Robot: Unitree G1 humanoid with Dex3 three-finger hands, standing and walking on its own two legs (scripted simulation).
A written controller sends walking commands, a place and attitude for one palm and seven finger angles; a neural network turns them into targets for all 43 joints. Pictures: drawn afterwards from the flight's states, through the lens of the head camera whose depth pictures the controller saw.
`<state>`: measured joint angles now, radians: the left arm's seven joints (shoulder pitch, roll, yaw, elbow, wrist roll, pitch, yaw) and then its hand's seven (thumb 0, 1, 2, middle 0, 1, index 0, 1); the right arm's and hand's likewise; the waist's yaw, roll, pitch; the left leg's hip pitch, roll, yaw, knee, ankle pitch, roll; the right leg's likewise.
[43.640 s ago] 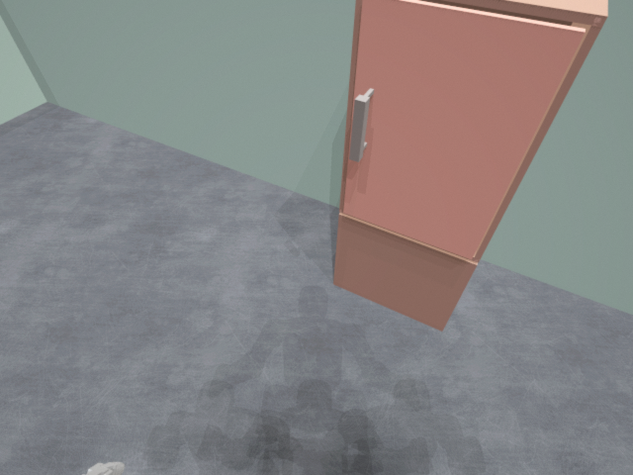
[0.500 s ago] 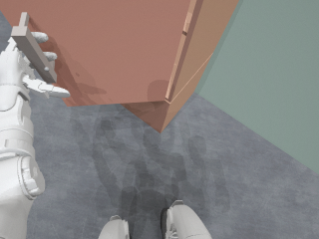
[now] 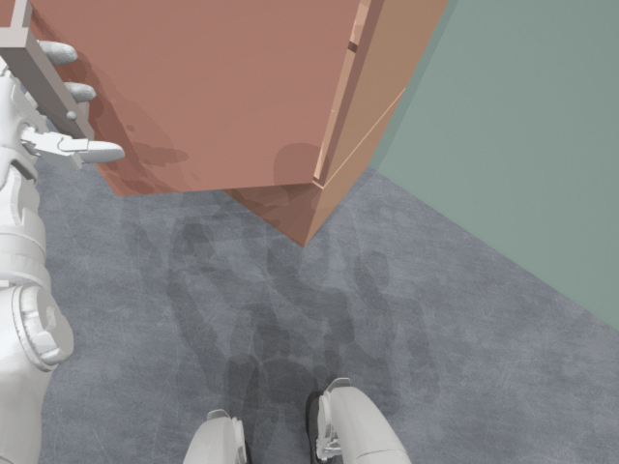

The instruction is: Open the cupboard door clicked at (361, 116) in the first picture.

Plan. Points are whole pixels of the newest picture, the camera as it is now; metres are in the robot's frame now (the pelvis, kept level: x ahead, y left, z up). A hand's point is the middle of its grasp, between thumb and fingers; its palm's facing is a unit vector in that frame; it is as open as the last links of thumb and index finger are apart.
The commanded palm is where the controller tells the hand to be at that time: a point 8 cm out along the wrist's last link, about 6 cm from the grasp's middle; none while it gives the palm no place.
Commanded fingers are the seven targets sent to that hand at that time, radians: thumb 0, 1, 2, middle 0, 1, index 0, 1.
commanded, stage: close the thumb around the handle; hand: left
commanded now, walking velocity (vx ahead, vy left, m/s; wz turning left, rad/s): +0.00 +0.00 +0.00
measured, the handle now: (55, 81) +0.57 +0.25 +0.06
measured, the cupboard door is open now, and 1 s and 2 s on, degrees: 44 53 86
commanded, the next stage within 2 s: pull the door open along its arc in 0.50 s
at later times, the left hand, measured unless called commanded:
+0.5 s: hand (76, 111) +0.53 +0.22 +0.06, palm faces +0.02 -1.00 +0.00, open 5.8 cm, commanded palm +0.51 +0.26 +0.07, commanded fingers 0.00 0.90 0.90 -0.40 -1.35 -0.40 -1.35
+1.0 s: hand (86, 155) +0.47 +0.21 +0.06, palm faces +0.01 -1.00 -0.02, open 5.9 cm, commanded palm +0.40 +0.25 +0.07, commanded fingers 0.00 0.90 0.90 -0.40 -1.35 -0.40 -1.35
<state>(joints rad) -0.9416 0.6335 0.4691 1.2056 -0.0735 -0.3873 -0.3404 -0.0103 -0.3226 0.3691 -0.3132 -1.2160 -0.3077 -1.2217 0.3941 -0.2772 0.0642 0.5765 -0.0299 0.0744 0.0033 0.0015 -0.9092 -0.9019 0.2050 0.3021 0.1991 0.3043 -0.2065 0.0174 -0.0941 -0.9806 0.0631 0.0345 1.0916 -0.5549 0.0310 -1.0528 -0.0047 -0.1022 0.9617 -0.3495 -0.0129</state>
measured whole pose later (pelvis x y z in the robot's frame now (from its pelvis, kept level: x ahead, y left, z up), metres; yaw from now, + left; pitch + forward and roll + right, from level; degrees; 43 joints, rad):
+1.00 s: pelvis +0.02 +0.00 +0.02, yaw -1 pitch +23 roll -3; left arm -0.53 0.43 0.41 0.81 -0.18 -0.37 -0.29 0.00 0.68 0.72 -0.39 -1.35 -0.39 -1.35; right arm 0.42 -0.26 0.03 0.53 0.00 0.09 0.04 0.00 -0.91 -0.90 0.20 0.30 0.20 0.30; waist -0.15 0.03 -0.14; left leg -0.82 0.06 0.07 0.96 -0.54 0.03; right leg -0.92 0.01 -0.06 0.87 -0.34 0.00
